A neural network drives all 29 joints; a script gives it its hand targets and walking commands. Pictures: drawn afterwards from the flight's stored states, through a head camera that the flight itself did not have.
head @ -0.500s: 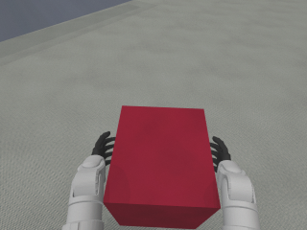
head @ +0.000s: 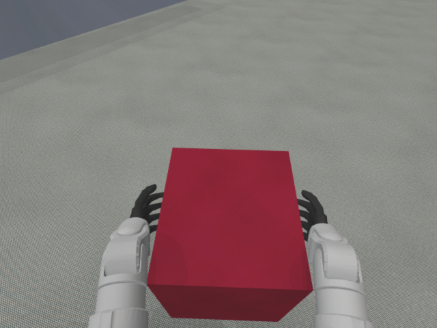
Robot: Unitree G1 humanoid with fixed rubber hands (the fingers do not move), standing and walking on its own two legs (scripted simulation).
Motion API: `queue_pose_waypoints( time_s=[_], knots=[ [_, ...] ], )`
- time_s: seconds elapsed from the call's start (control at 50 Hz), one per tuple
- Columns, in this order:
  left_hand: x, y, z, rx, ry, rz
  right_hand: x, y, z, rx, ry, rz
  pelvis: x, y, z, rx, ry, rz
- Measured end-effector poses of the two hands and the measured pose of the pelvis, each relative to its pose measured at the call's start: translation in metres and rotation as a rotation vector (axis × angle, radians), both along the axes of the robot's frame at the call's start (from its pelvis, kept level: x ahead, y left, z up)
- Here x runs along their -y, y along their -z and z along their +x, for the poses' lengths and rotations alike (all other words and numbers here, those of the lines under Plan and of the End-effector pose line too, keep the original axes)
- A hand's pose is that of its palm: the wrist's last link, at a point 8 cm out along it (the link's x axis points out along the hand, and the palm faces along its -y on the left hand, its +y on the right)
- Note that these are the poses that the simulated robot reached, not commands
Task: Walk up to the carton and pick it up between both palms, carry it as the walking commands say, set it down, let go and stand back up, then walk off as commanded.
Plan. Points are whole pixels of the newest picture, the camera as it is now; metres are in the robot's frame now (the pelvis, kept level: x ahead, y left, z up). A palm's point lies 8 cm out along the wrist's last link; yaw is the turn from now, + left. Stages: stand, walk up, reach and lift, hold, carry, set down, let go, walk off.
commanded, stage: hold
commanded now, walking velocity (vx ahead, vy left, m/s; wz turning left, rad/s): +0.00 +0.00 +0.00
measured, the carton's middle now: (227, 238) +0.29 +0.00 -0.03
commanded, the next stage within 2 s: carry in 0.08 s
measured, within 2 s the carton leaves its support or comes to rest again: neither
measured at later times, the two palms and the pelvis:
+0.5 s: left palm (165, 172) +0.37 +0.13 +0.08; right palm (330, 186) +0.35 -0.19 +0.08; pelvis +0.11 -0.01 -0.01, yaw -4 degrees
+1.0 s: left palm (202, 108) +0.61 +0.07 +0.08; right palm (324, 117) +0.59 -0.25 +0.07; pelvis +0.38 -0.07 -0.01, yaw -6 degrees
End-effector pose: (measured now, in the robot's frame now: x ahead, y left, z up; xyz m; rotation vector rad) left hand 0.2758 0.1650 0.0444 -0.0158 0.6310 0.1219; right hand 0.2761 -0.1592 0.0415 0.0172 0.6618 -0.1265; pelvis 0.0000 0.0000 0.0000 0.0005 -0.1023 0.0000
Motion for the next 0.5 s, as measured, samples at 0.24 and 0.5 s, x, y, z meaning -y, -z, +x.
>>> queue_pose_waypoints(
  time_s=[0.24, 0.5],
  knots=[
    [0.0, -0.012, 0.025, 0.061, 0.008, -0.006, -0.001, -0.01, 0.017, 0.062, 0.024, -0.004, -0.003, 0.013, 0.02, -0.113, 0.048, 0.011],
    [0.035, -0.04, 0.095, 0.053, 0.011, -0.091, 0.031, -0.043, 0.07, 0.065, 0.154, 0.085, 0.01, 0.009, 0.115, -0.195, 0.067, 0.034]
  ],
)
